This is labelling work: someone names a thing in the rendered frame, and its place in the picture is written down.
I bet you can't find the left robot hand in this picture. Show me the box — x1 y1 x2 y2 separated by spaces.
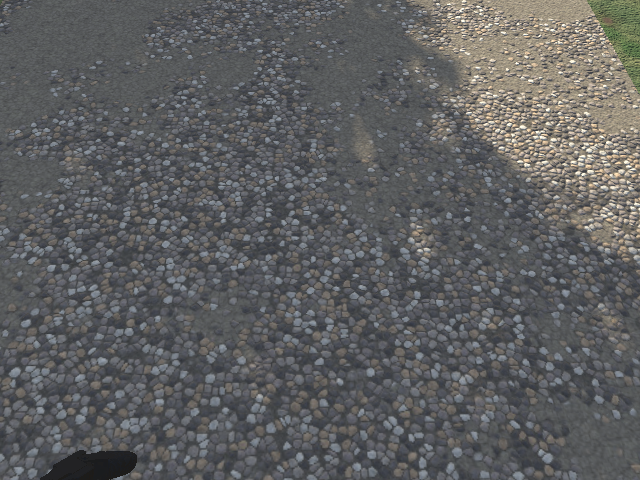
40 450 137 480

